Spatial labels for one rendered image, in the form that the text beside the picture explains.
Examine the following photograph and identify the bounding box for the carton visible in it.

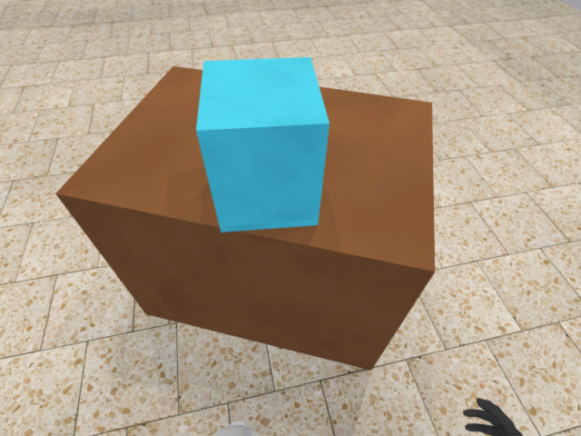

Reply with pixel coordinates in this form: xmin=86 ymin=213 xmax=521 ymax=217
xmin=196 ymin=57 xmax=330 ymax=233

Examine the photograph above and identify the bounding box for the right robot hand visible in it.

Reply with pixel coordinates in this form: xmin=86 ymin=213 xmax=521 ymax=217
xmin=463 ymin=398 xmax=523 ymax=436

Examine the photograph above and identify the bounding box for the pedestal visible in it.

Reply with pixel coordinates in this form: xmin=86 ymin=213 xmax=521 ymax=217
xmin=56 ymin=66 xmax=435 ymax=370

